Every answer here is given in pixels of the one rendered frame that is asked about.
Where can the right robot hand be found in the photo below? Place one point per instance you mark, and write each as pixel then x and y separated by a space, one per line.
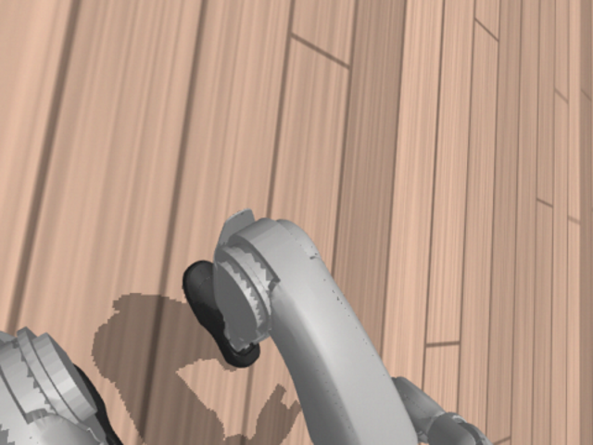
pixel 421 409

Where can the left robot foot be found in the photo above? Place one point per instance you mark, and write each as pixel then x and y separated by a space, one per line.
pixel 101 415

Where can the right robot arm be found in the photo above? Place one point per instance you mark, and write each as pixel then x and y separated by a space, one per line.
pixel 452 429

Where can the right robot foot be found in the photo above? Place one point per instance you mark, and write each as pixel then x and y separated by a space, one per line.
pixel 199 291

